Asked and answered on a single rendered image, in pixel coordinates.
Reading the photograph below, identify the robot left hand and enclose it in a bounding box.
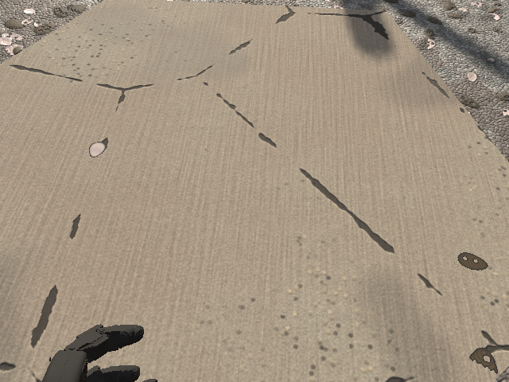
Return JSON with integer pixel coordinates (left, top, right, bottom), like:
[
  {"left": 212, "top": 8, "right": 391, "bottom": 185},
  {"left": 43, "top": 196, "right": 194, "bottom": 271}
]
[{"left": 42, "top": 324, "right": 157, "bottom": 382}]

